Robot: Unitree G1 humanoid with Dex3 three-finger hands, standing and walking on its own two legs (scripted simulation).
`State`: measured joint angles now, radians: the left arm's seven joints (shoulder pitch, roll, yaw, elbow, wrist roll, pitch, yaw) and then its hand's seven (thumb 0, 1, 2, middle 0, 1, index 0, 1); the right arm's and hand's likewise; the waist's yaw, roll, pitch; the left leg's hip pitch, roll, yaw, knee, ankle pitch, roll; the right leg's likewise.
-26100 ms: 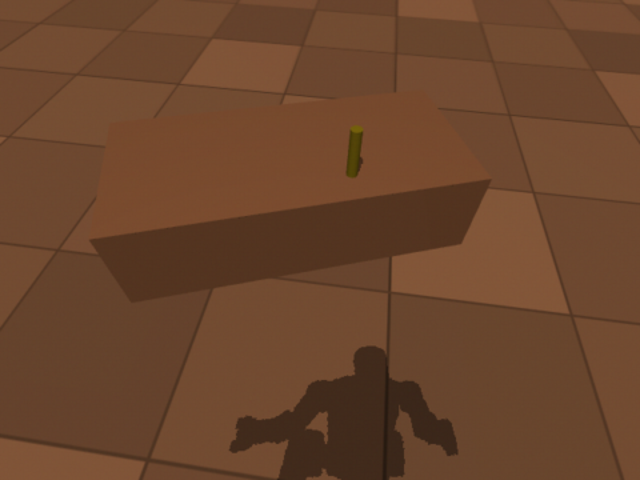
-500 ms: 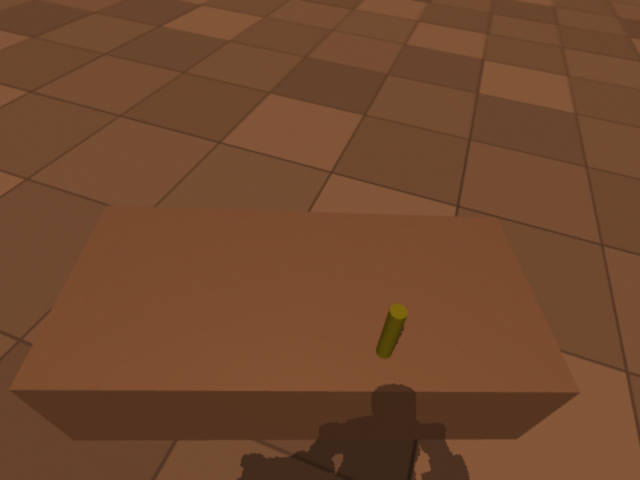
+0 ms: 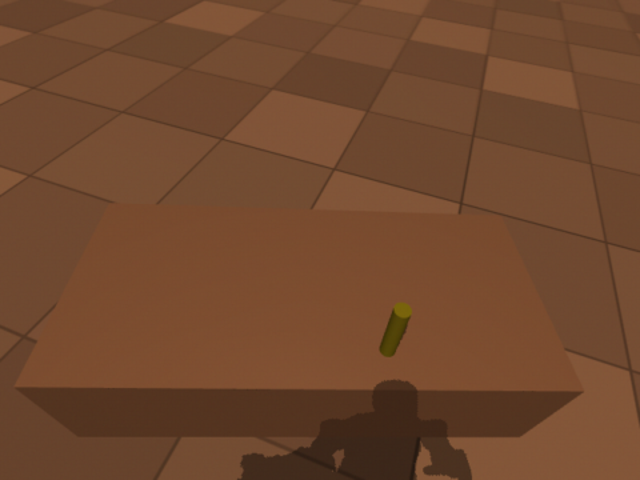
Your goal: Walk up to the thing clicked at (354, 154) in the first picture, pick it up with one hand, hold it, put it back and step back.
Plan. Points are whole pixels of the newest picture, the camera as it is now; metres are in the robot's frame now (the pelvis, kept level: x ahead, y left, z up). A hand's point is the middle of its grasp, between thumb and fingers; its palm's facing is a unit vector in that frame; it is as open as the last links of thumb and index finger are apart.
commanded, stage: home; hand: right
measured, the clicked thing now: (394, 331) +0.50 -0.20 -0.33
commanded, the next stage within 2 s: stand in 0.02 s
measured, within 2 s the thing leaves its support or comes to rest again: neither
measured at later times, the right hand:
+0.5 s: hand out of the picture +0.08 -0.25 -0.15, palm faces -0.02 +0.93 -0.36, open 10.8 cm
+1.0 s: hand out of the picture +0.10 -0.26 -0.15, palm faces -0.02 +0.94 -0.35, open 7.4 cm
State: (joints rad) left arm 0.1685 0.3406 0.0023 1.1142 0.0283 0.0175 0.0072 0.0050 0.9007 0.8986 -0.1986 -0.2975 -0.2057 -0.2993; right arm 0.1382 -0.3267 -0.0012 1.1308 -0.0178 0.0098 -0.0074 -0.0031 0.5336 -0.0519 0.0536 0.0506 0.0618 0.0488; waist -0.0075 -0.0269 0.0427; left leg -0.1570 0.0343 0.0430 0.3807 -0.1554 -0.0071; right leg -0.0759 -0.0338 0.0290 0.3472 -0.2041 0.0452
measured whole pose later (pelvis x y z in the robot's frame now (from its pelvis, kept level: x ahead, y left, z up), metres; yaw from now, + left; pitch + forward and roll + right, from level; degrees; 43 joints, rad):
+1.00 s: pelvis +0.02 -0.01 +0.00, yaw +1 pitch -3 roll +0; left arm 0.13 0.34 0.01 1.10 0.02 0.01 0.00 0.00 0.90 0.90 -0.20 -0.30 -0.21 -0.30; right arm 0.10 -0.34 -0.01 1.14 -0.01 0.00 0.00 0.01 -0.90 -0.90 0.20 0.30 0.21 0.30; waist -0.01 -0.01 0.05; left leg -0.14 0.03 0.03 0.35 -0.16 -0.02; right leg -0.05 -0.04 0.01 0.31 -0.22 0.04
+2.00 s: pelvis +0.03 -0.02 +0.00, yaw +2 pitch -2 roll +0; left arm 0.14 0.35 0.01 1.10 0.02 0.00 0.00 0.01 0.90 0.90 -0.20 -0.30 -0.21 -0.30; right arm 0.11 -0.34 -0.01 1.13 -0.01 0.00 0.00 0.01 -0.91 -0.90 0.20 0.30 0.21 0.30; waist -0.01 0.00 0.06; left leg -0.14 0.04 0.01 0.34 -0.17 -0.03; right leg -0.04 -0.03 -0.01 0.32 -0.23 0.03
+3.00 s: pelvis -0.02 -0.01 -0.02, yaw +3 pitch -2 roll +0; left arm 0.10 0.36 0.06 0.94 0.03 0.04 0.00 0.01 0.90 0.90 -0.20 -0.30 -0.21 -0.30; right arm 0.08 -0.41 -0.06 0.97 0.00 0.07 0.01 0.01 -0.91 -0.90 0.20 0.30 0.21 0.30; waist 0.00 0.02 0.17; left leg -0.42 -0.04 -0.06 0.89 -0.45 0.03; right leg -0.28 -0.05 -0.02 0.64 -0.32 0.01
